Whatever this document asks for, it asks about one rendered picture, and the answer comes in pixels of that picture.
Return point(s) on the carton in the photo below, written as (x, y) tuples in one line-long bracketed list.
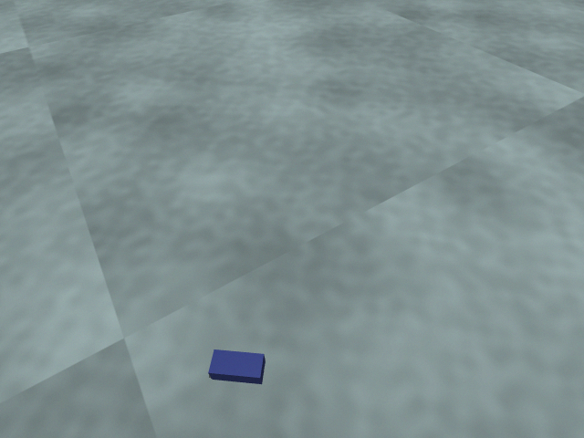
[(237, 366)]

